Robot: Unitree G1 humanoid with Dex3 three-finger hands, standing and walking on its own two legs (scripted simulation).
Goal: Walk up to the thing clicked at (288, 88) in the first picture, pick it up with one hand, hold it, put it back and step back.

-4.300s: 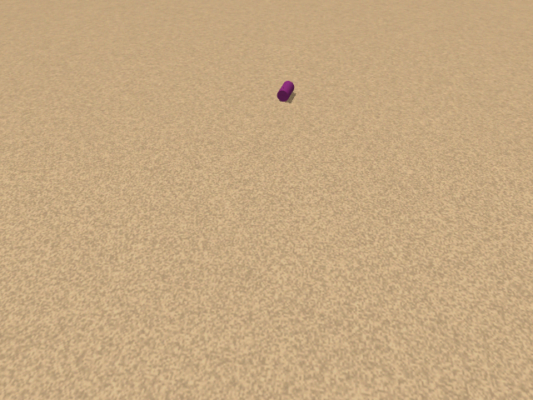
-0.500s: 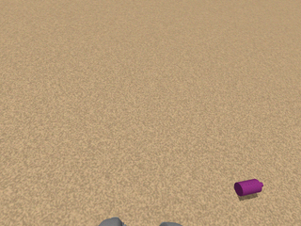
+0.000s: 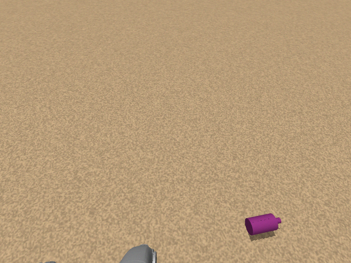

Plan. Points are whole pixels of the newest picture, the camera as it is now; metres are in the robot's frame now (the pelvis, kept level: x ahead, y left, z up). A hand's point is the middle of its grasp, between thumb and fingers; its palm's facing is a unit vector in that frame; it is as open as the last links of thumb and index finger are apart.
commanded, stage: walk up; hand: left
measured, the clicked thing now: (264, 223) +0.44 -0.46 -0.71
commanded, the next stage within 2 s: none
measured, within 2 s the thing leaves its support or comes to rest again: neither
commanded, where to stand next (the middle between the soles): +0.10 -0.70 m, yaw +5 degrees
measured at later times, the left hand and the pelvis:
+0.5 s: hand out of the picture +0.14 +0.05 -0.16, palm faces -0.07 -0.92 -0.40, open 7.4 cm; pelvis +0.01 -0.24 -0.03, yaw -1 degrees
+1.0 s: hand out of the picture +0.13 -0.14 -0.17, palm faces -0.06 -0.91 -0.40, open 7.4 cm; pelvis +0.01 -0.46 -0.03, yaw +1 degrees
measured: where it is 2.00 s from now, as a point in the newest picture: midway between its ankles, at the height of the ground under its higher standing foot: outside the picture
